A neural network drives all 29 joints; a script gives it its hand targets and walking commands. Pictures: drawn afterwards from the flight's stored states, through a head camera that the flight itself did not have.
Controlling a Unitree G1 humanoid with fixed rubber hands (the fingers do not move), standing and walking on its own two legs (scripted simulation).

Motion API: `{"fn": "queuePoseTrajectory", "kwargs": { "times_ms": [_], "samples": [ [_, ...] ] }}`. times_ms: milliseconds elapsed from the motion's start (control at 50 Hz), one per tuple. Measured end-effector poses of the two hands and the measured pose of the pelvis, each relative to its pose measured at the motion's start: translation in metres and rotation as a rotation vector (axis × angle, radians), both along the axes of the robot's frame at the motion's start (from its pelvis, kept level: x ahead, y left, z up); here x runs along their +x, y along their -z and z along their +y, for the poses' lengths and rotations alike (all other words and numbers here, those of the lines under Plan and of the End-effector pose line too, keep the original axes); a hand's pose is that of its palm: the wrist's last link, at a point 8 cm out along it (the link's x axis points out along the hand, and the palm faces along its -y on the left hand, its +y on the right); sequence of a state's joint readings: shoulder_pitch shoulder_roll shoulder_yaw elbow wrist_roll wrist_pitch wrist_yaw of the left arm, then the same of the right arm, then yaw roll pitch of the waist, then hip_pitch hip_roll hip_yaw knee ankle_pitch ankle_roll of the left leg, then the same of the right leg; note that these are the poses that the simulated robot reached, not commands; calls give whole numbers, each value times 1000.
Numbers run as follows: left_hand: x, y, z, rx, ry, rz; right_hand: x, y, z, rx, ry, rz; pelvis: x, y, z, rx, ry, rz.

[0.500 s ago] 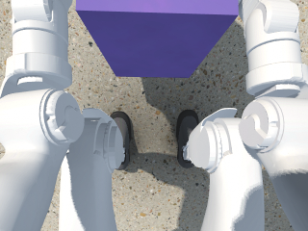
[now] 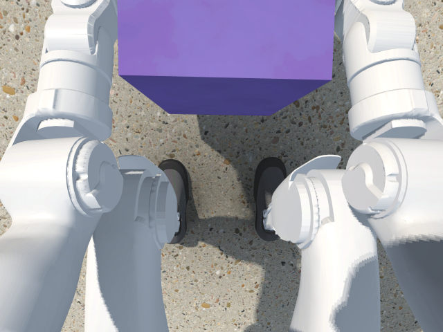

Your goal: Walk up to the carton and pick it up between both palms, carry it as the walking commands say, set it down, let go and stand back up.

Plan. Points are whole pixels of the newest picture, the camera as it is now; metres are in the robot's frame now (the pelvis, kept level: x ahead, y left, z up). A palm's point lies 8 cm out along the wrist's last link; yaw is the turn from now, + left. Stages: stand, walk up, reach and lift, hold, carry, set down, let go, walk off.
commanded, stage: set down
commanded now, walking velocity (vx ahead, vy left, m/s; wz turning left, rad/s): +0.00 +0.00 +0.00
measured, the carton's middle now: (223, 2) +0.52 +0.00 -0.24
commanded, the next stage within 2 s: let go in 1.68 s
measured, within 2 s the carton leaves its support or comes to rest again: rests again in 0.08 s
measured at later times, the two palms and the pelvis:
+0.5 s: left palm out of the picture +0.56 +0.16 -0.17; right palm out of the picture +0.55 -0.17 -0.17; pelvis -0.01 +0.00 -0.01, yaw +0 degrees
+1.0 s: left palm out of the picture +0.57 +0.17 -0.04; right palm out of the picture +0.56 -0.17 -0.03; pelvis -0.01 +0.02 +0.07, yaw -2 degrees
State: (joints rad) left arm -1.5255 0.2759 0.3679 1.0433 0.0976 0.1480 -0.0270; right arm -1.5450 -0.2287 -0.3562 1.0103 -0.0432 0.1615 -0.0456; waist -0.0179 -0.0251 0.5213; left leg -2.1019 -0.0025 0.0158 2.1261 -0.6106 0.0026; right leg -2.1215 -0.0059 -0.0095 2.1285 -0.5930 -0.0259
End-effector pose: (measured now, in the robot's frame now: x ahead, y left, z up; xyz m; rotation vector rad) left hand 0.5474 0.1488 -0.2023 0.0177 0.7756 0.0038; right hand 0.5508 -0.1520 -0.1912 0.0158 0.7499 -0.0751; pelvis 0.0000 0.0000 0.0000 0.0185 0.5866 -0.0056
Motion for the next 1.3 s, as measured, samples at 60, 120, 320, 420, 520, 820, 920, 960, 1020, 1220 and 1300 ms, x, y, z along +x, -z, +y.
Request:
{"fn": "queuePoseTrajectory", "kwargs": {
  "times_ms": [60, 120, 320, 420, 520, 820, 920, 960, 1020, 1220, 1300],
  "samples": [
    [1, 1, -3, 32, -17, -14, 5, -4, 1, -59, 2, -46, 1, 1, 0, 0, -1, 0],
    [4, -4, -4, 47, -41, -53, 4, -4, 3, -84, 2, -53, 0, 4, 0, 0, -2, -13],
    [-5, -3, 8, 57, -101, -33, -11, 2, -9, -93, 48, -13, -7, 12, 0, 0, -2, -40],
    [5, -17, 12, 50, -114, -78, -7, -5, -19, -111, 64, -36, -9, 12, 0, -1, -2, -44],
    [18, -36, 10, 48, -112, -129, 6, -29, -17, -98, 83, -117, -10, 11, 2, -5, -2, -54],
    [22, -116, 17, 36, -118, -160, 10, -117, -13, -129, 103, -141, -12, -25, 15, -43, -1, -128],
    [23, -143, 18, 40, -111, -158, 10, -144, -15, -117, 117, -147, -12, -49, 17, -48, -1, -130],
    [24, -154, 17, 39, -107, -170, 10, -155, -17, -111, 129, -153, -12, -59, 18, -48, -1, -127],
    [23, -169, 16, 42, -103, -158, 8, -169, -18, -107, 123, -143, -11, -75, 17, -46, 0, -123],
    [23, -235, 13, 67, -80, -165, 6, -231, -25, -85, 120, -151, -8, -131, 14, -36, 2, -136],
    [21, -255, 15, 78, -75, -145, 6, -256, -26, -79, 118, -158, -8, -151, 14, -35, 3, -145]
  ]
}}
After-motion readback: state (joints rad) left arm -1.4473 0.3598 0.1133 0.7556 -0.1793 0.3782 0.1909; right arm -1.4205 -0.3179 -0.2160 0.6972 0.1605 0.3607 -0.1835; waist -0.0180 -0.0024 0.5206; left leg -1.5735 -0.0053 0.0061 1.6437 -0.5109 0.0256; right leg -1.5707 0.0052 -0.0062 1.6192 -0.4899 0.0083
